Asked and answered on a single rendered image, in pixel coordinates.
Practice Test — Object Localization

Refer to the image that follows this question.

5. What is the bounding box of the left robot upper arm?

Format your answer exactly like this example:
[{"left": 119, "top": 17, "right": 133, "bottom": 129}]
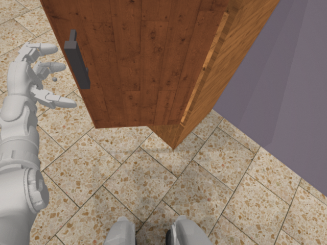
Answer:
[{"left": 0, "top": 168, "right": 49, "bottom": 245}]

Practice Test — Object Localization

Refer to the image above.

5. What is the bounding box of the left robot hand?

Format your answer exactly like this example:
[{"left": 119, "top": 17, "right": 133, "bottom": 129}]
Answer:
[{"left": 7, "top": 42, "right": 77, "bottom": 109}]

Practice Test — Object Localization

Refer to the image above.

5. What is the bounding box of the robot left thigh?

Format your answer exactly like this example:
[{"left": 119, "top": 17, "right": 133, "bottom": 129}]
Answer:
[{"left": 103, "top": 220, "right": 135, "bottom": 245}]

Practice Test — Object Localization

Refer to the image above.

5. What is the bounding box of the handle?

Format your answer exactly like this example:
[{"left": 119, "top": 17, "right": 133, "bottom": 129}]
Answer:
[{"left": 64, "top": 29, "right": 90, "bottom": 89}]

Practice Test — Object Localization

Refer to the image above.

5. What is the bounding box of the robot left forearm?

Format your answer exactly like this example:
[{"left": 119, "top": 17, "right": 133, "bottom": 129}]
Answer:
[{"left": 0, "top": 95, "right": 40, "bottom": 175}]

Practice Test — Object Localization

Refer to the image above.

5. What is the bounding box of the left robot shin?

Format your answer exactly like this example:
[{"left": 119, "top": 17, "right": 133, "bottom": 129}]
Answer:
[{"left": 117, "top": 216, "right": 129, "bottom": 222}]

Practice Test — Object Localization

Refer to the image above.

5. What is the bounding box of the cupboard door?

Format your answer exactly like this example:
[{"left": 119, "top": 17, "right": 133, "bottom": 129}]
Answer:
[{"left": 40, "top": 0, "right": 229, "bottom": 129}]

